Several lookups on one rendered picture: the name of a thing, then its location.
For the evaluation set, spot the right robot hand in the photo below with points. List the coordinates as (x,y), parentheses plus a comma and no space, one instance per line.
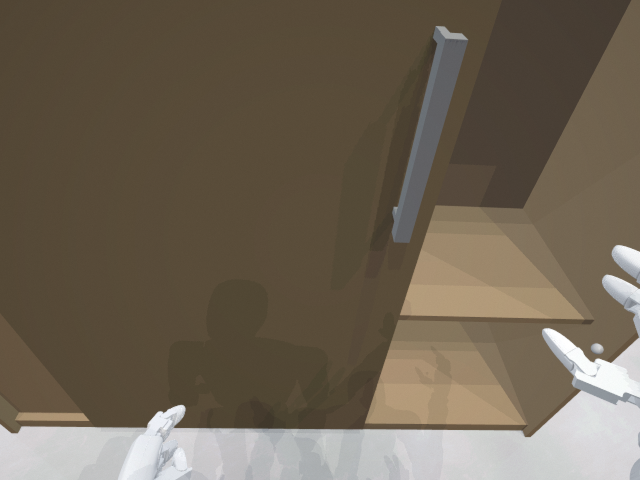
(601,378)

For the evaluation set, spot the wardrobe door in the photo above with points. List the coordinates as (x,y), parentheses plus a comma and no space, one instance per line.
(196,198)
(24,381)

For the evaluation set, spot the handle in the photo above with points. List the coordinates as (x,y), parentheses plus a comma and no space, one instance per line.
(443,76)

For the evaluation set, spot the left robot hand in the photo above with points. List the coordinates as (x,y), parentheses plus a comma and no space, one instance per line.
(147,454)

